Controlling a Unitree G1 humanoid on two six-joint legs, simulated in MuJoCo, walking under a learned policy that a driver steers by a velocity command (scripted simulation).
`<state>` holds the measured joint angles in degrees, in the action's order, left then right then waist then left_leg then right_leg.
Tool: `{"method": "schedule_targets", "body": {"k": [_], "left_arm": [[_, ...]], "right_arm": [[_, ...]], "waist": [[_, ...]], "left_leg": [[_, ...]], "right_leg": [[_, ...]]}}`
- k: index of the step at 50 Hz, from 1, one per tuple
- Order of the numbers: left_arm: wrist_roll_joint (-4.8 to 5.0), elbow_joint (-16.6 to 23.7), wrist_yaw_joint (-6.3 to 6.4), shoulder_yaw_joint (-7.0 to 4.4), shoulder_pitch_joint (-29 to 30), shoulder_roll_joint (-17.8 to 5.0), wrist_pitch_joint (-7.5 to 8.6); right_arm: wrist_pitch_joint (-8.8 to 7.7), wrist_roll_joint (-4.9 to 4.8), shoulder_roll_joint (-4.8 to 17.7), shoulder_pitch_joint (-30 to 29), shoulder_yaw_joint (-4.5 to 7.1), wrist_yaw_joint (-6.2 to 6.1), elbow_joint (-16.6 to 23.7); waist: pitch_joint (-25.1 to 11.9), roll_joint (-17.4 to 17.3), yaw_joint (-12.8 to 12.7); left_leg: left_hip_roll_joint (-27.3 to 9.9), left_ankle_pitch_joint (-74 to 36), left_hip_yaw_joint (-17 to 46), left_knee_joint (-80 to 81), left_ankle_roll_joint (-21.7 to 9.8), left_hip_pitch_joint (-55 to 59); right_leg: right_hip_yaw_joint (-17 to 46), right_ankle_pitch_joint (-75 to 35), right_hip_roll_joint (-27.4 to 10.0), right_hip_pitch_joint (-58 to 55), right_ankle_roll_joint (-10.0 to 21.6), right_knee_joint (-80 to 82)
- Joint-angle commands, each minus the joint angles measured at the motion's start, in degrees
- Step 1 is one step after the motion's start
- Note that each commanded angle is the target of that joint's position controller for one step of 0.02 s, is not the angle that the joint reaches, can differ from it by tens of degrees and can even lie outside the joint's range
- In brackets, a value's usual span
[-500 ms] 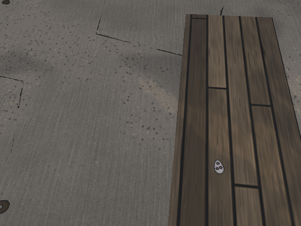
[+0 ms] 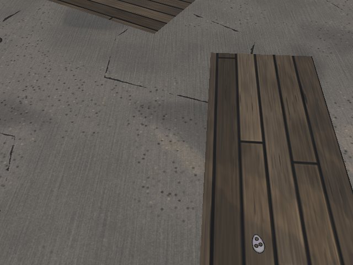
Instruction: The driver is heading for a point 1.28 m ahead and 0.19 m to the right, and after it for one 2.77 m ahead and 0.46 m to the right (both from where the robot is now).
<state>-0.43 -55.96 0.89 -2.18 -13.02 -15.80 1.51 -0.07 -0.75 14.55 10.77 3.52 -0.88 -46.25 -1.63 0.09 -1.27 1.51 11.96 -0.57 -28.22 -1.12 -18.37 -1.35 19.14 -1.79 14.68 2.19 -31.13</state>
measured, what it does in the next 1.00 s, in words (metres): walks ahead: left foot, then right foot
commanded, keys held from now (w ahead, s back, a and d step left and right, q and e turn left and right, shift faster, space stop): w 1.00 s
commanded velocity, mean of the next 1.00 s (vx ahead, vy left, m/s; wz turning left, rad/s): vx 0.46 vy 0.00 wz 0.01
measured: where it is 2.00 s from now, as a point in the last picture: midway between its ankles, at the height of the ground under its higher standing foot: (186, 161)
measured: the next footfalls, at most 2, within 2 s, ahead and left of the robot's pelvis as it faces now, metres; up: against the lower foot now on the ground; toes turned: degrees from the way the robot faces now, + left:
left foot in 0.40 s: +0.30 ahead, +0.16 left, +0.00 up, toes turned +3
right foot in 0.94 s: +0.63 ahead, -0.08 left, +0.00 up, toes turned -2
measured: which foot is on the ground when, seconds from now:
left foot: down 0.00-0.00, up 0.02-0.38, down 0.40-0.96, up 0.98-1.00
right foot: down 0.00-0.42, up 0.44-0.92, down 0.94-1.00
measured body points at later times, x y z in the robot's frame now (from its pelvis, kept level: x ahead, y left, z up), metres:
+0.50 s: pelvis +0.20 +0.06 +0.00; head +0.23 +0.07 +0.44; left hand +0.17 +0.33 -0.15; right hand +0.38 -0.19 -0.10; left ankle +0.26 +0.16 -0.73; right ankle +0.05 -0.09 -0.65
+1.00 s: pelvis +0.48 +0.02 -0.01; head +0.52 +0.01 +0.44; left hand +0.67 +0.27 -0.11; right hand +0.46 -0.25 -0.16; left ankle +0.30 +0.16 -0.67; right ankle +0.59 -0.07 -0.73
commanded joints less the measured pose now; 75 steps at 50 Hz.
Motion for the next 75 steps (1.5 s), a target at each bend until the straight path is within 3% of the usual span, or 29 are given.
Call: {"method": "schedule_targets", "body": {"k": [1, 2, 3, 7, 11, 15, 19, 20, 21, 22, 23, 24, 26, 28, 34, 42, 45, 47, 48, 49, 50, 52, 54, 57, 64, 69, 73, 74, 75], "left_arm": [[0.39, -2.13, 0.19, -3.06, -13.32, -12.71, 1.04], [-0.84, -0.94, 0.32, -3.32, -10.17, -13.70, 1.83], [-0.71, 0.36, 0.58, -2.62, -6.90, -10.48, 2.79], [0.91, 0.17, 0.06, -1.60, -7.92, -6.19, 3.78], [0.66, -0.44, 0.20, -1.90, -10.04, -7.74, 3.13], [1.53, -1.68, -0.03, -2.58, -12.54, -9.29, 2.71], [2.19, -1.65, -0.14, -3.31, -9.81, -10.31, 2.21], [1.89, -1.40, -0.14, -2.92, -9.38, -8.97, 2.15], [0.50, 0.42, -0.15, -1.90, -8.83, -6.45, 2.27], [0.83, 1.60, -0.32, 0.10, -13.86, 0.92, 3.47], [2.42, 1.37, -0.64, -1.48, -10.38, -5.28, 4.72], [3.43, 2.98, -0.93, -2.26, -6.00, -7.80, 5.52], [2.15, 3.15, -0.36, -2.60, -3.24, -6.57, 5.52], [1.75, 2.97, -0.47, -2.56, -4.80, -4.22, 4.29], [0.63, 6.99, -0.82, -2.22, 5.10, -2.64, 3.14], [1.40, 12.07, -3.06, -1.13, 18.12, -2.82, 3.94], [1.53, 11.64, -3.45, -2.23, 13.38, -5.67, 4.20], [1.05, 6.55, -2.74, -4.78, -5.04, -10.88, 4.08], [0.21, 4.92, -2.48, -6.29, -12.57, -16.87, 3.77], [0.87, 4.63, -2.62, -4.91, -13.16, -12.55, 3.61], [1.22, 5.39, -2.52, -3.79, -7.94, -9.40, 3.78], [0.48, 7.13, -2.55, -2.52, 0.78, -5.43, 3.95], [-0.28, 7.18, -2.83, -2.06, 2.92, -3.88, 4.59], [-0.07, 5.88, -2.35, -2.65, 1.63, -6.55, 5.01], [0.93, 3.07, -0.69, -2.74, -5.53, -7.70, 4.35], [1.50, 0.33, -0.42, -3.09, -10.41, -8.07, 2.92], [1.78, 1.04, -0.11, -3.57, -7.36, -9.40, 1.78], [1.25, 1.93, -0.14, -2.77, -6.97, -7.43, 1.74], [0.53, 3.52, -0.46, -1.06, -11.94, -1.61, 2.41]], "right_arm": [[-2.30, -0.70, 1.22, -10.11, 0.39, 0.09, 7.34], [-3.33, -1.41, 4.91, -11.45, 1.28, 0.05, 7.75], [-3.94, -1.57, 6.87, -8.74, 2.02, 0.30, 6.73], [-4.55, 0.17, 4.90, -8.49, 2.04, 1.07, 4.84], [-4.50, -0.41, 1.79, -12.59, 0.78, 2.00, 5.53], [-4.54, -0.95, 2.75, -15.94, 0.36, 2.82, 6.64], [-4.67, -0.64, 6.70, -7.96, 1.88, 2.69, 4.80], [-4.56, -0.70, 9.24, 1.50, 3.37, 2.20, 1.68], [-4.28, -0.12, 13.35, 12.54, 4.68, 1.44, -0.55], [-3.98, 0.23, 17.06, 15.55, 4.95, 1.86, -1.97], [-4.37, 0.08, 11.85, 13.14, 3.35, 2.09, -1.54], [-4.75, 0.05, 9.43, 8.17, 2.46, 2.05, -0.75], [-5.21, 0.69, 6.52, 1.77, 1.53, 2.42, 0.15], [-5.64, 1.14, 5.10, 0.48, 1.16, 2.51, -0.39], [-5.84, 0.69, 7.62, 4.92, 1.58, 1.07, -3.44], [-4.51, -0.49, 9.40, 12.27, 2.04, 0.21, -7.79], [-3.50, -0.40, 10.70, 10.99, 2.48, 0.02, -7.93], [-2.85, 0.35, 8.56, 10.43, 1.35, -0.12, -6.90], [-3.87, 0.70, 1.69, 17.71, -0.78, 0.60, -6.08], [-5.37, -0.04, 2.82, 16.22, -0.78, 0.88, -7.00], [-6.38, -1.74, 8.15, 10.51, 0.71, 1.15, -5.38], [-6.58, -1.16, 8.21, 3.76, 1.01, 0.51, -4.18], [-5.24, -0.31, 6.30, 6.51, 1.20, 0.24, -5.06], [-3.74, -0.15, 4.25, 5.15, 1.01, 0.01, -4.48], [-4.69, 0.23, 3.06, -9.12, 0.37, 1.08, -0.77], [-5.30, -0.26, 3.84, -16.24, -0.04, 2.65, 2.14], [-6.26, -0.19, 8.46, -5.36, 1.97, 2.72, -0.08], [-6.37, 0.37, 11.77, 5.17, 3.40, 2.12, -2.92], [-6.15, 1.56, 17.60, 13.45, 4.84, 1.54, -4.32]], "waist": [[4.32, 14.13, -5.50], [9.08, 14.21, -5.37], [9.39, 11.07, -2.86], [5.64, 6.38, -2.58], [5.83, 7.13, -4.09], [7.89, 7.46, -5.00], [4.32, 7.36, 1.66], [-1.46, 5.55, 5.88], [-10.28, -2.23, 10.04], [-17.55, -18.88, 6.98], [-13.47, -12.80, 7.72], [-5.90, -10.47, 6.48], [0.16, -4.02, 3.30], [0.85, -5.35, 0.75], [5.51, -2.65, 1.45], [7.31, -2.52, 4.60], [3.31, -4.81, 1.03], [-9.06, -2.87, -6.96], [-18.65, 10.45, -5.05], [-21.95, 13.24, -5.79], [-12.59, 10.12, -5.34], [-1.52, 2.27, -2.20], [0.11, 4.75, 1.19], [2.03, 4.48, 2.48], [5.18, 2.66, -1.73], [7.32, 2.61, -3.30], [0.71, 4.47, 4.32], [-7.02, 3.14, 8.56], [-17.26, -7.85, 8.28]], "left_leg": [[2.19, 15.18, -2.55, -12.69, 0.12, -23.34], [-0.87, 15.46, 2.13, -21.22, -0.70, -27.78], [-3.09, 11.17, 4.57, -24.67, -1.27, -30.07], [-5.46, -0.99, 2.29, -21.56, -0.19, -28.62], [-4.17, -7.81, -1.15, -10.05, 1.48, -18.88], [-3.72, -7.94, -1.96, -3.89, 0.56, -14.25], [-1.56, -5.78, -3.23, 0.06, -3.39, -0.23], [-0.92, -5.77, -3.34, 0.29, -5.10, 12.43], [-11.47, -3.56, 8.98, -0.69, -8.67, 29.70], [-23.47, 12.37, 36.94, 9.72, -16.81, 42.21], [-23.00, 18.38, 40.02, 13.75, -15.45, 37.70], [-21.41, 14.94, 32.23, 14.23, -13.34, 31.08], [-16.81, 2.45, 20.86, 16.80, -11.66, 18.28], [-14.90, -3.46, 15.85, 19.47, -11.70, 12.63], [-13.26, -11.66, 7.69, 22.85, -11.85, 10.38], [-15.74, -14.55, 4.21, 19.57, -9.46, 19.84], [-16.33, -31.52, 3.68, 11.51, -7.75, 23.99], [-10.92, -33.58, -0.47, -12.13, -4.56, 13.80], [-1.63, -8.60, -2.37, -35.98, 0.05, -10.45], [1.79, 20.63, 5.92, -45.07, -0.09, -19.01], [-2.04, 18.59, 7.33, -49.02, -1.45, -24.78], [-7.63, 8.76, 4.42, -42.81, -2.41, -22.30], [-10.10, 4.49, 5.08, -38.10, -2.00, -15.17], [-10.90, -0.24, 4.37, -32.43, -0.43, -16.69], [-8.07, -19.22, 1.07, -8.63, 1.14, -17.75], [-6.70, -15.13, 1.67, -1.71, -0.43, -19.81], [-2.62, -8.58, -0.67, 2.29, -3.22, -1.92], [-5.33, -9.97, 1.51, -0.42, -5.40, 14.85], [-20.35, -6.05, 21.54, -0.66, -12.07, 39.03]], "right_leg": [[26.73, 23.10, -17.01, -13.25, 10.52, 22.09], [35.64, 24.95, -21.71, -10.07, 13.51, 26.24], [32.35, 20.51, -20.21, -11.51, 12.14, 25.04], [17.04, -0.48, -13.82, -17.23, 7.44, 24.20], [8.15, -10.04, -10.56, -12.34, 6.88, 24.21], [7.55, -11.53, -12.62, -11.93, 7.38, 23.29], [5.17, -30.28, -13.27, -12.66, 5.14, 13.82], [2.19, -37.13, -10.31, -9.38, 3.48, 3.02], [-0.64, -24.88, -6.93, 2.66, 0.98, -15.83], [0.49, 10.37, 3.58, 20.97, -1.86, -34.53], [7.43, 12.92, 0.72, 26.83, -0.92, -42.28], [6.55, 7.97, -2.10, 30.21, 0.56, -43.64], [5.24, -0.96, -6.15, 25.89, 0.75, -38.53], [5.63, -3.91, -7.70, 20.68, 0.39, -34.92], [4.04, -17.54, -7.17, 25.51, -2.24, -16.47], [2.36, -22.45, -3.25, 22.51, -0.17, 0.86], [-0.06, -15.50, -0.26, 13.82, 2.20, 2.31], [2.43, -16.62, -2.32, -13.69, 6.39, 0.85], [29.07, -6.84, -17.73, -37.64, 16.15, 3.45], [44.59, 0.03, -20.89, -40.01, 17.84, 13.30], [36.76, 2.72, -18.88, -33.03, 14.36, 14.41], [22.57, -5.22, -14.01, -15.03, 10.61, 17.97], [16.65, -13.14, -11.55, -6.60, 10.04, 20.77], [12.92, -14.53, -11.60, -3.08, 11.74, 24.77], [4.57, -18.55, -8.34, -6.87, 8.88, 26.04], [5.78, -20.86, -12.30, -16.45, 8.59, 21.96], [6.66, -40.05, -11.21, -17.23, 6.11, 8.32], [4.66, -37.41, -7.76, -9.84, 4.30, -4.27], [0.70, -16.15, 0.02, 11.20, 0.28, -26.40]]}}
